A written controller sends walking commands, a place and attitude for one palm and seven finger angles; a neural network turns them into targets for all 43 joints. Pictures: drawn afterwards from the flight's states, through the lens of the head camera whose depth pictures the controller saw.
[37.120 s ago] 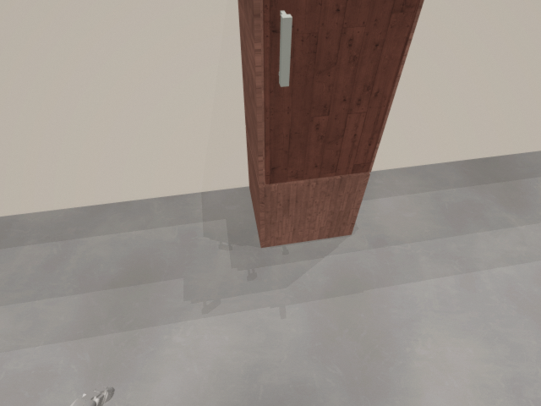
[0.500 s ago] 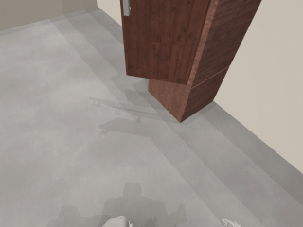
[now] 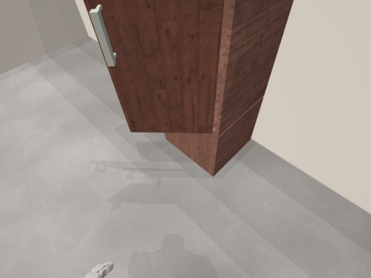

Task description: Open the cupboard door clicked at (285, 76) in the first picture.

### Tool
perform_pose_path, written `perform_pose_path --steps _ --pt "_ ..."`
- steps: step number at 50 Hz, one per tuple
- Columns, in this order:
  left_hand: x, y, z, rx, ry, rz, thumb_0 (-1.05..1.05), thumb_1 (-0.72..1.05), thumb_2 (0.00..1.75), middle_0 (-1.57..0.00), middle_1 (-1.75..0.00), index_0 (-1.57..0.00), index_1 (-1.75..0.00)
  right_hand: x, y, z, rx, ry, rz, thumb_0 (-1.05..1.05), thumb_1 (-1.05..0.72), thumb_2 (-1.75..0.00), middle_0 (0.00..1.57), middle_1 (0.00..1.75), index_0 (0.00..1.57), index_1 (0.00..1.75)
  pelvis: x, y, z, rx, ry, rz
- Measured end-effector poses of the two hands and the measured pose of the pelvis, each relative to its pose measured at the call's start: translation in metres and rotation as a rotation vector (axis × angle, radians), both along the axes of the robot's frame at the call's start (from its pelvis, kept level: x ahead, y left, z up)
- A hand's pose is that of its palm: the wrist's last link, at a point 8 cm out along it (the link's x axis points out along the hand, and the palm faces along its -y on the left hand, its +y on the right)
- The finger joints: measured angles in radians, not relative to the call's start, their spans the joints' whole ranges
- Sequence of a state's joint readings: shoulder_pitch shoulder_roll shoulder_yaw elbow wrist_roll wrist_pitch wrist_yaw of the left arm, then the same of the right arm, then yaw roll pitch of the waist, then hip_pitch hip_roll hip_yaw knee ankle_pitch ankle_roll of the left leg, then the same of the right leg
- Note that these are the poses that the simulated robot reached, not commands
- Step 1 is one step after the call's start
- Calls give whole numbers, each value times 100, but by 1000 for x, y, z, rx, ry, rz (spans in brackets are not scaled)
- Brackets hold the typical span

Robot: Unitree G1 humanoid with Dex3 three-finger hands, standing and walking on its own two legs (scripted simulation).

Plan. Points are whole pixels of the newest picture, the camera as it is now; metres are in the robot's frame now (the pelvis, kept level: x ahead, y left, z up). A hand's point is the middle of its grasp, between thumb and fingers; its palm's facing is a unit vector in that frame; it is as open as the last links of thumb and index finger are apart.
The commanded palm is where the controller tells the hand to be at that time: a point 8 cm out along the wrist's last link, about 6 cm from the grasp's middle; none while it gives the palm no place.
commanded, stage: take the last steps up to it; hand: left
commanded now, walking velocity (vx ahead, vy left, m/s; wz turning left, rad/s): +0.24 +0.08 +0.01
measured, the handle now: (105, 36) +0.74 +0.26 +0.14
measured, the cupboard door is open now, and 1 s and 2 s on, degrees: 42 42 42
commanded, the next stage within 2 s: come to a stop and stand still in 0.20 s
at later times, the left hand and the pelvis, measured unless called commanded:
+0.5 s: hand out of the picture +0.14 +0.25 -0.18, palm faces +0.03 -0.99 -0.16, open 7.4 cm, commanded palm none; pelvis +0.15 +0.07 +0.00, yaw -2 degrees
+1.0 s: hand (124, 244) +0.22 +0.18 -0.17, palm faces -0.07 -0.98 -0.20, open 7.4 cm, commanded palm none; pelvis +0.14 +0.01 +0.00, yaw -3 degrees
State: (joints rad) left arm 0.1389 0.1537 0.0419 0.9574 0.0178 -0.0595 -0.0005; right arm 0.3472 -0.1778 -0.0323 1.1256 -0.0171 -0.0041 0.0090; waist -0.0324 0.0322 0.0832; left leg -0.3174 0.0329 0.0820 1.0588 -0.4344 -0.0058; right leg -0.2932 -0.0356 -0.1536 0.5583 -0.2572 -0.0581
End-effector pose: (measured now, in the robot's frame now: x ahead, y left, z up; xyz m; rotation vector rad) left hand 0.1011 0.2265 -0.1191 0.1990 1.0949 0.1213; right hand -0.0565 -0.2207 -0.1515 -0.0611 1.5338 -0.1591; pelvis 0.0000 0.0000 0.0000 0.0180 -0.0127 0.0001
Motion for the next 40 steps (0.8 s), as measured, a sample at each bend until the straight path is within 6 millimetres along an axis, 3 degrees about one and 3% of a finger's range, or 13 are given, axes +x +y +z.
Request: perform_pose_path --steps 2,6,12,16,18,24,26,34,40 --pt "-9 -1 0 -8 56 27 0 91 90 -20 -30 -20 -29 31 -1 6 -7 -37 9 0 -92 -90 19 29 20 30 13 0 6 -4 7 1" --pt "-25 15 1 10 152 83 -1 95 90 -20 -30 -21 -29 98 1 17 -16 -134 39 0 -92 -90 19 29 20 30 41 4 14 -3 20 3" --pt "-47 32 -8 -30 307 139 0 93 90 -20 -30 -21 -29 200 15 26 -46 -266 108 0 -93 -90 19 29 20 30 85 28 13 -12 19 -2" --pt "-48 47 -28 -71 394 167 0 92 90 -20 -30 -20 -29 261 36 24 -80 -363 151 0 -92 -90 19 29 20 30 119 53 -2 -38 13 -12" --pt "-39 55 -35 -75 425 158 0 91 90 -20 -30 -20 -29 280 47 24 -99 -396 152 0 -92 -90 19 29 20 30 130 61 -6 -26 6 -20" --pt "22 69 -35 -65 379 114 1 91 90 -20 -30 -20 -29 291 75 26 -98 -362 131 0 -92 -90 19 29 20 30 148 73 1 -24 4 -40" --pt "45 73 -32 -59 344 93 1 91 90 -20 -30 -20 -29 290 73 27 -112 -351 98 -1 -93 -90 20 29 21 30 148 75 3 -32 10 -45" --pt "119 77 -18 1 192 23 0 91 90 -20 -30 -20 -29 254 37 28 -155 -260 34 -1 -93 -90 20 29 21 30 146 60 6 -53 27 -62" --pt "141 56 -10 54 97 -22 0 91 90 -19 -30 -20 -29 214 1 11 -133 -190 -23 0 -92 -90 20 29 21 30 143 32 -3 -14 35 -59"
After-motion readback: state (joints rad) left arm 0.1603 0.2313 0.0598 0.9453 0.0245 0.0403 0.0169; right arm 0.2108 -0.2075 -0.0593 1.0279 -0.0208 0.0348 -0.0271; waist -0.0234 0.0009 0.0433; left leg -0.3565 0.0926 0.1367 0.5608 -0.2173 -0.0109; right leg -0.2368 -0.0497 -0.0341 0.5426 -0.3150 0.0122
